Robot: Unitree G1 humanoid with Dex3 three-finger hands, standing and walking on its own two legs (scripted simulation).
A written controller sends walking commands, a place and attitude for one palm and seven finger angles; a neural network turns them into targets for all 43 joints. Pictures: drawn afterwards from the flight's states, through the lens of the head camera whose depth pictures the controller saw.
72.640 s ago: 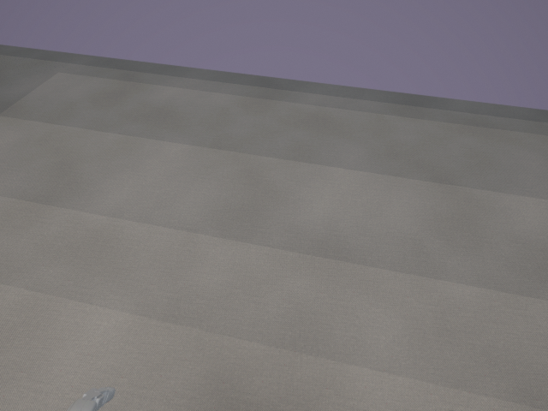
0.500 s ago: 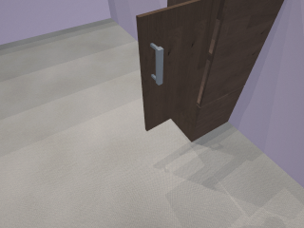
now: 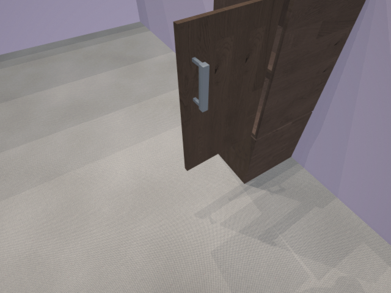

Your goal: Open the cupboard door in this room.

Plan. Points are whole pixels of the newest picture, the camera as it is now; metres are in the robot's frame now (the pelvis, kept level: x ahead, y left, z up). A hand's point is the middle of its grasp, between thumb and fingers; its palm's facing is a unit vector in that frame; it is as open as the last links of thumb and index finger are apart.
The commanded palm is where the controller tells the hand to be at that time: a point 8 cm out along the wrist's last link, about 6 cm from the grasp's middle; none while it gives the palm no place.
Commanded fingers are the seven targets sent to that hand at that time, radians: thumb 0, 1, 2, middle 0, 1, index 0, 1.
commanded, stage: look to check the result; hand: left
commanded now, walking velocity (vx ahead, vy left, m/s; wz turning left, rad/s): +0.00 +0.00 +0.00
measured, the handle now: (199, 85) +0.63 +0.02 +0.08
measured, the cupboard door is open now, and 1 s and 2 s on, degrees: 93 93 93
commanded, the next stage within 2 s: stand and wait in 0.48 s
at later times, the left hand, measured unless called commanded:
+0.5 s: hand out of the picture +0.03 +0.16 -0.17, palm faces +0.03 -0.98 -0.21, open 7.4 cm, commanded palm none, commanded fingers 0.00 0.90 0.90 -0.20 -0.30 -0.20 -0.30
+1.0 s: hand out of the picture +0.05 +0.17 -0.17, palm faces +0.02 -0.97 -0.24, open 7.4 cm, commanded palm none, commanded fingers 0.00 0.90 0.90 -0.20 -0.30 -0.20 -0.30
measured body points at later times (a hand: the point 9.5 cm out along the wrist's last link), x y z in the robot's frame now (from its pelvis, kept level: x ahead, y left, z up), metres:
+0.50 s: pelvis +0.02 -0.01 +0.00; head +0.03 -0.03 +0.45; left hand +0.03 +0.21 -0.15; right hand +0.02 -0.23 -0.17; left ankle +0.03 +0.11 -0.74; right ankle +0.02 -0.10 -0.74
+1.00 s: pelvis +0.02 -0.02 +0.00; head +0.04 -0.04 +0.45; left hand +0.05 +0.22 -0.15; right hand +0.04 -0.26 -0.16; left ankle +0.03 +0.11 -0.74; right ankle +0.02 -0.10 -0.74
